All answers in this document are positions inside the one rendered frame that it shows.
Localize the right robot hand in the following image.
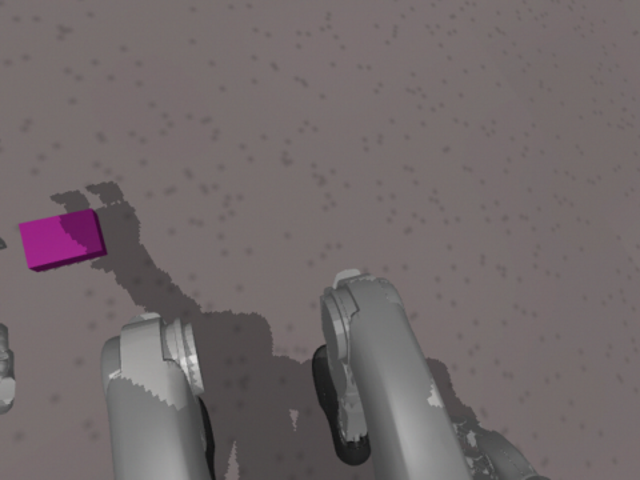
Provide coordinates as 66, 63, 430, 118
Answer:
449, 414, 539, 480

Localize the left robot foot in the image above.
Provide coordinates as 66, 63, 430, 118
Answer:
198, 396, 216, 480

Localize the right robot foot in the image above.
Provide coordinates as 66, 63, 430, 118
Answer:
312, 344, 371, 466

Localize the small box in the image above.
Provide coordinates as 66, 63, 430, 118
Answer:
19, 208, 108, 272

